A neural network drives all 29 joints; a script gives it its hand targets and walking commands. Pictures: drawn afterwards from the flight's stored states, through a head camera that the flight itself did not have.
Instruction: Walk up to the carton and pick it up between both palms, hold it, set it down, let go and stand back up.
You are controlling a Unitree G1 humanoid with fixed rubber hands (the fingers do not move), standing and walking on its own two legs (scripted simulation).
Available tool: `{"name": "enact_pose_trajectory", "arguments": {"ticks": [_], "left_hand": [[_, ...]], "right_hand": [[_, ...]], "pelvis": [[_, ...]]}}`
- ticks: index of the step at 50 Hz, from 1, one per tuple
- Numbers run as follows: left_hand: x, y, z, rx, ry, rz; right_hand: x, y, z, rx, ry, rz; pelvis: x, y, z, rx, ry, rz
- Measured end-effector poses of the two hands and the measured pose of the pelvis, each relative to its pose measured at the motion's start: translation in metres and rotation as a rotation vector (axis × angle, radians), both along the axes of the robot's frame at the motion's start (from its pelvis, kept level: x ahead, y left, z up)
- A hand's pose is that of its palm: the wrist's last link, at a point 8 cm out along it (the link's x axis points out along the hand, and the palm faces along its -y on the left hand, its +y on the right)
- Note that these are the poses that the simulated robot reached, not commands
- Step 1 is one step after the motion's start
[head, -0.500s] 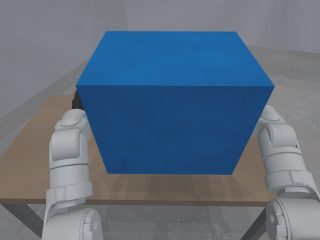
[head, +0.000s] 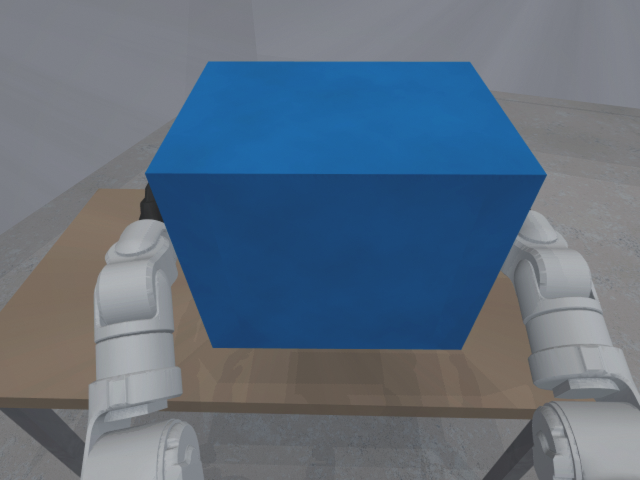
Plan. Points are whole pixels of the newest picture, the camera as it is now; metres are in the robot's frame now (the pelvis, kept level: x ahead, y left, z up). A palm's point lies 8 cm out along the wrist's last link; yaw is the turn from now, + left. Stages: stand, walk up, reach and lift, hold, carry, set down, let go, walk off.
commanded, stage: hold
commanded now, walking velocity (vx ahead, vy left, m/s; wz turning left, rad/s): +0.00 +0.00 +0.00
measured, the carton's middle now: (337, 208) +0.40 +0.00 +0.19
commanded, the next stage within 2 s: none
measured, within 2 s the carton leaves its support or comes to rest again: neither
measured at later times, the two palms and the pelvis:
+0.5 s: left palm (161, 226) +0.36 +0.20 +0.19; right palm (508, 219) +0.37 -0.20 +0.19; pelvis +0.01 +0.01 +0.00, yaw -1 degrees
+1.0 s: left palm (160, 229) +0.36 +0.20 +0.19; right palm (509, 221) +0.37 -0.21 +0.19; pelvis +0.00 +0.01 +0.00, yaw -1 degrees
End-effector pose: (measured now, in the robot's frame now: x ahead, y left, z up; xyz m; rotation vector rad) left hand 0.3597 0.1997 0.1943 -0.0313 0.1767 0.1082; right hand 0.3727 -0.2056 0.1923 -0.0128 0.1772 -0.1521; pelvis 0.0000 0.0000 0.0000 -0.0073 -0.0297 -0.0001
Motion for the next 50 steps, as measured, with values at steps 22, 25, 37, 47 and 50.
{"name": "enact_pose_trajectory", "arguments": {"ticks": [22, 25, 37, 47, 50], "left_hand": [[0.000, 0.001, -0.003, 0.009, -0.012, -0.008], [0.000, 0.001, -0.003, 0.008, -0.010, -0.008], [-0.003, 0.002, -0.005, 0.010, -0.009, -0.004], [-0.005, 0.001, -0.004, 0.009, -0.004, -0.001], [-0.004, 0.000, -0.004, 0.007, 0.000, -0.001]], "right_hand": [[-0.004, 0.001, -0.003, 0.024, -0.014, -0.010], [-0.004, 0.001, -0.003, 0.022, -0.012, -0.009], [-0.004, 0.002, -0.003, 0.022, -0.013, -0.004], [-0.006, 0.001, -0.004, 0.025, -0.008, -0.002], [-0.006, 0.000, -0.004, 0.019, -0.004, -0.001]], "pelvis": [[0.008, 0.012, 0.000, -0.009, -0.011, -0.010], [0.008, 0.013, 0.000, -0.009, -0.018, -0.011], [0.006, 0.012, 0.000, -0.009, -0.017, -0.009], [0.003, 0.010, 0.000, -0.007, -0.016, -0.009], [0.002, 0.009, 0.000, -0.005, -0.015, -0.009]]}}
